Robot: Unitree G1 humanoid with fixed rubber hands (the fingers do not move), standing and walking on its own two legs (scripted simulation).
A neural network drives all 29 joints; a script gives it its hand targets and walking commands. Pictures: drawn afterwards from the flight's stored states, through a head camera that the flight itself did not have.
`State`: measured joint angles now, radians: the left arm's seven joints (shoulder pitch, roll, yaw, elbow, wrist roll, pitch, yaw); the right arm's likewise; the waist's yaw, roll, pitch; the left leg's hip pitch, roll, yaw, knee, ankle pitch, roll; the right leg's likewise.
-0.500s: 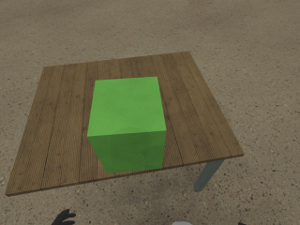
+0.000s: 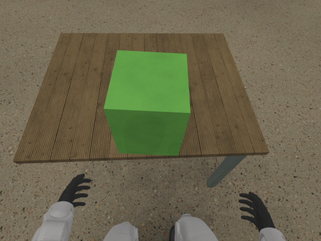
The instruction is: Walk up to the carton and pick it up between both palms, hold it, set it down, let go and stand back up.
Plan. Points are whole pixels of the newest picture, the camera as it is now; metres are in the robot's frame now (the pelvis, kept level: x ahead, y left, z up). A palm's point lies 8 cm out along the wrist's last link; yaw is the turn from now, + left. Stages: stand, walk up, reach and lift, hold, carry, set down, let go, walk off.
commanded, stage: reach and lift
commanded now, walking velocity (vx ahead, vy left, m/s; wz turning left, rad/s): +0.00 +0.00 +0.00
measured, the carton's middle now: (150, 107) +0.48 +0.03 -0.03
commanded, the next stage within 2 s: none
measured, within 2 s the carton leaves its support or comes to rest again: neither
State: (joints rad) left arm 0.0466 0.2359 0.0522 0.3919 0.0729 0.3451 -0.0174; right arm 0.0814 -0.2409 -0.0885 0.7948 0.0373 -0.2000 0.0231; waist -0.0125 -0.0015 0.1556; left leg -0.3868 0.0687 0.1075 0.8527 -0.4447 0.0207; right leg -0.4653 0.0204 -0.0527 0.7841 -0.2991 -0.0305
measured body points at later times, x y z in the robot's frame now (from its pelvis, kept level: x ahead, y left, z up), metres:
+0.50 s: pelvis -0.01 -0.02 +0.02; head +0.01 -0.02 +0.47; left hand +0.19 +0.26 -0.04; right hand +0.18 -0.20 -0.05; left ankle +0.01 +0.10 -0.70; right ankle +0.07 -0.10 -0.70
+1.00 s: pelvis +0.05 +0.01 +0.03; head +0.09 +0.03 +0.48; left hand +0.22 +0.28 -0.02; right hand +0.24 -0.15 -0.03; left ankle +0.01 +0.11 -0.70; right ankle +0.06 -0.10 -0.70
